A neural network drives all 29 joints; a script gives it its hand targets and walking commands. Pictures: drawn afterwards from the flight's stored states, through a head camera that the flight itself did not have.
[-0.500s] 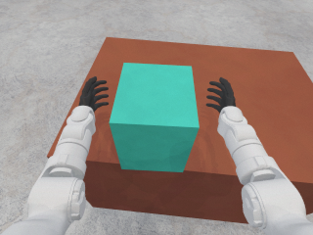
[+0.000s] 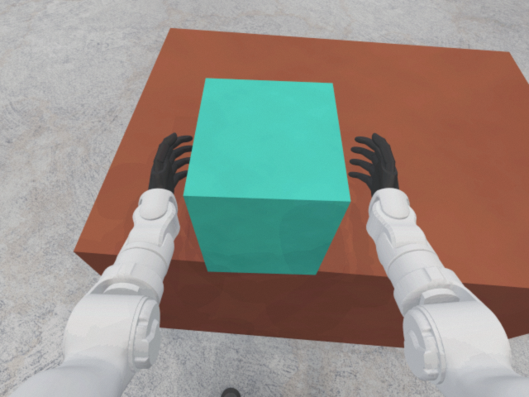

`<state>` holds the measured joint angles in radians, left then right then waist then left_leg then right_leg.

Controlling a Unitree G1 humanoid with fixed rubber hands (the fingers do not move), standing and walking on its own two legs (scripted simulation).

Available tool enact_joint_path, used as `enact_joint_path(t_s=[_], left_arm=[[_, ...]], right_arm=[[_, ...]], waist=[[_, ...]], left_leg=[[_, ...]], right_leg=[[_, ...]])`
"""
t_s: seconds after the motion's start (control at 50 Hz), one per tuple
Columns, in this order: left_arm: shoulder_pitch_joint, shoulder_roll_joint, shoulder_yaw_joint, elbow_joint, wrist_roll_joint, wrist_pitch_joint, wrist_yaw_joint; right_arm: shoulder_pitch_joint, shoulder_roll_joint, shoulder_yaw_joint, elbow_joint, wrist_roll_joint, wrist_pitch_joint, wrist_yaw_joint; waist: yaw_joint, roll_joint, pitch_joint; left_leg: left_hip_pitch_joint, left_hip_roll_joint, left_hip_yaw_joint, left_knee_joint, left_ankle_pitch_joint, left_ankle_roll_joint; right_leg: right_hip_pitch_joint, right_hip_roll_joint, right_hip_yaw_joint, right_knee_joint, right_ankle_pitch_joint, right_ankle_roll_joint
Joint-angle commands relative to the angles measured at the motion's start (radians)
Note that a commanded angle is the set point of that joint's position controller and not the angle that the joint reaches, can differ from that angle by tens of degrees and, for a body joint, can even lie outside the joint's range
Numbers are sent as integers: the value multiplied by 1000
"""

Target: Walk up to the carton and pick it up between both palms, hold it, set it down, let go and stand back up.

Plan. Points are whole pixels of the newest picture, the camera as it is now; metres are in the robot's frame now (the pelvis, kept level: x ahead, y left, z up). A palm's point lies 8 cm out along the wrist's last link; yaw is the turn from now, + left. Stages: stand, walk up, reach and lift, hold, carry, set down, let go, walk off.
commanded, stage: reach and lift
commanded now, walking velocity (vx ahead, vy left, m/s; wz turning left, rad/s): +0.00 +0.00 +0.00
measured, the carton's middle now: (265, 184) +0.46 +0.04 +0.02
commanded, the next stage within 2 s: none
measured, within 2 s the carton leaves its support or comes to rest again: neither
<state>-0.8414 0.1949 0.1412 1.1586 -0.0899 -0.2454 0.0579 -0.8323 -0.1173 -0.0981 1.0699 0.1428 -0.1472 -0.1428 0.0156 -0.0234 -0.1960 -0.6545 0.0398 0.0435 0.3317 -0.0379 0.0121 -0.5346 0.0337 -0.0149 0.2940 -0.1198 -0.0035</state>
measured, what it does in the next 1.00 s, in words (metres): stands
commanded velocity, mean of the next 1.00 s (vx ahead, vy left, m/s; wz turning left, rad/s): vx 0.00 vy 0.00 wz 0.00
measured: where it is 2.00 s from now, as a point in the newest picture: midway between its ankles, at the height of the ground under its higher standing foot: outside the picture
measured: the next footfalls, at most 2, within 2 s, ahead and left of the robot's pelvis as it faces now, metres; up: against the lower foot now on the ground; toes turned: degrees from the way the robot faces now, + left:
none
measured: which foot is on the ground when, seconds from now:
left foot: down 0.00-1.00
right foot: down 0.00-1.00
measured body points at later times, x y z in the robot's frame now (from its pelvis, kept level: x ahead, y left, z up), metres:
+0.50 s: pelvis +0.03 -0.01 +0.01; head +0.10 +0.01 +0.45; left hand +0.44 +0.19 +0.06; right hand +0.45 -0.11 +0.06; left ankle +0.05 +0.11 -0.74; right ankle -0.01 -0.12 -0.74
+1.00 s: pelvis +0.03 -0.02 +0.01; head +0.10 +0.01 +0.46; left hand +0.43 +0.19 +0.05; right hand +0.45 -0.11 +0.06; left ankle +0.05 +0.11 -0.74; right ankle -0.01 -0.12 -0.74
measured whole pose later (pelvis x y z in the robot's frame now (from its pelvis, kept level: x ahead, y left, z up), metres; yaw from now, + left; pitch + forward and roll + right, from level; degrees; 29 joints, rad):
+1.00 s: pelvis +0.03 -0.02 +0.01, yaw +5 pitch +12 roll -1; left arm -0.72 -0.07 0.58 0.84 0.48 -0.15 -0.08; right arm -0.68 0.21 -0.60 0.80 -0.51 -0.22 -0.10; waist 0.00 -0.03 -0.06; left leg -0.36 0.01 -0.03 0.13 0.01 -0.01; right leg -0.22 0.02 -0.09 0.10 -0.10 -0.02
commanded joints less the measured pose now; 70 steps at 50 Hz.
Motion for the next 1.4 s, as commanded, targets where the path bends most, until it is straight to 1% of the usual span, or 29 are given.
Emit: enact_joint_path(t_s=[0.0, 0.06, 0.14, 0.18, 0.2, 0.24, 0.26, 0.3, 0.32, 0.34, 0.36, 0.38, 0.4, 0.46, 0.5, 0.56, 0.64, 0.74, 0.86, 1.1, 1.24, 1.38], left_arm=[[-458, 103, 36, -217, 41, -43, 7], [-447, 86, 49, -213, 60, -38, 11], [-432, 39, 80, -214, 104, -35, 7], [-423, -10, 117, -228, 152, -36, -3], [-416, -36, 145, -242, 189, -33, -11], [-400, -108, 209, -280, 290, -21, -33], [-388, -162, 233, -295, 349, -12, -46], [-360, -359, 248, -298, 476, 11, -85], [-370, -545, 233, -289, 551, 22, -121], [-335, -621, 220, -291, 585, 40, -142], [-325, -647, 212, -299, 593, 56, -152], [-315, -644, 209, -308, 587, 67, -156], [-307, -645, 210, -313, 583, 72, -159], [-290, -648, 214, -319, 592, 71, -160], [-281, -647, 213, -327, 593, 70, -163], [-268, -653, 214, -330, 592, 69, -168], [-267, -657, 216, -326, 586, 66, -176], [-277, -659, 221, -320, 581, 62, -181], [-287, -660, 226, -314, 586, 62, -182], [-283, -671, 221, -320, 600, 69, -173], [-286, -677, 219, -317, 600, 66, -170], [-295, -681, 219, -307, 597, 62, -170]], right_arm=[[-456, -104, -36, -221, -45, -48, 9], [-445, -90, -51, -225, -72, -46, 9], [-426, -45, -77, -220, -114, -47, 1], [-415, 8, -110, -223, -162, -46, 0], [-405, 41, -135, -226, -199, -47, 1], [-375, 131, -202, -240, -309, -54, 11], [-359, 200, -238, -253, -383, -58, 22], [-322, 419, -314, -267, -574, -57, 65], [-314, 607, -331, -266, -671, -48, 107], [-275, 648, -321, -261, -712, -48, 142], [-253, 676, -302, -267, -722, -52, 157], [-241, 682, -284, -280, -718, -56, 157], [-237, 686, -278, -285, -713, -61, 156], [-233, 692, -283, -287, -711, -80, 156], [-222, 692, -279, -288, -706, -87, 151], [-214, 696, -268, -283, -698, -97, 142], [-213, 710, -246, -276, -690, -110, 131], [-214, 725, -230, -269, -689, -120, 120], [-216, 735, -230, -265, -693, -121, 116], [-213, 723, -249, -275, -698, -114, 127], [-213, 723, -243, -278, -697, -115, 129], [-217, 728, -232, -277, -695, -118, 125]], waist=[[29, 88, -739], [29, 71, -730], [21, 53, -695], [18, 48, -662], [16, 47, -643], [9, 48, -599], [5, 54, -580], [-20, 75, -551], [-32, 97, -535], [-46, 105, -538], [-44, 89, -532], [-46, 75, -513], [-41, 68, -492], [-31, 70, -455], [-32, 67, -427], [-30, 65, -410], [-27, 48, -399], [-25, 33, -398], [-25, 33, -400], [-24, 60, -403], [-23, 60, -405], [-23, 55, -408]], left_leg=[[677, -37, -20, 85, 308, -66], [665, -37, -19, 80, 297, -58], [656, -42, -19, 77, 318, -50], [659, -48, -21, 66, 328, -48], [660, -52, -21, 56, 332, -48], [663, -62, -20, 26, 335, -46], [665, -68, -22, 10, 333, -46], [677, -74, -35, -20, 329, -57], [694, -72, -51, -29, 347, -61], [733, -65, -58, -34, 376, -69], [757, -54, -64, -46, 398, -74], [737, -56, -65, -53, 413, -76], [714, -57, -65, -61, 416, -75], [702, -56, -61, -73, 420, -79], [693, -58, -56, -78, 420, -75], [662, -62, -50, -84, 415, -67], [609, -64, -46, -95, 391, -50], [566, -63, -45, -112, 354, -34], [557, -60, -48, -125, 321, -29], [636, -54, -54, -119, 326, -55], [647, -53, -55, -116, 338, -58], [630, -52, -55, -117, 339, -52]], right_leg=[[-18, 35, -47, -42, 168, 28], [-7, 32, -43, -41, 168, 30], [18, 32, -40, -40, 200, 34], [37, 33, -43, -49, 213, 34], [53, 34, -46, -56, 223, 33], [94, 33, -56, -76, 242, 33], [116, 33, -62, -90, 248, 32], [164, 30, -74, -124, 268, 23], [178, 22, -84, -144, 278, 13], [233, 15, -84, -153, 298, 5], [270, 18, -85, -161, 329, 5], [313, 21, -86, -161, 365, 13], [336, 24, -90, -153, 396, 21], [359, 27, -93, -144, 435, 30], [380, 26, -90, -139, 452, 33], [423, 22, -85, -124, 495, 39], [483, 14, -76, -99, 553, 50], [531, 4, -68, -82, 586, 57], [537, -2, -66, -86, 567, 57], [440, 10, -82, -130, 464, 44], [424, 13, -84, -137, 456, 42], [435, 11, -81, -132, 474, 43]])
